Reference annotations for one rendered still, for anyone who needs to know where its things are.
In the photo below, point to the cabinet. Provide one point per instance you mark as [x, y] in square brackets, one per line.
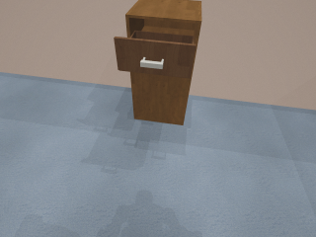
[163, 98]

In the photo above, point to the drawer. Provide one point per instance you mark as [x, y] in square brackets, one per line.
[178, 52]

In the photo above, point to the handle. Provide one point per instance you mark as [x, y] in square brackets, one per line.
[151, 64]

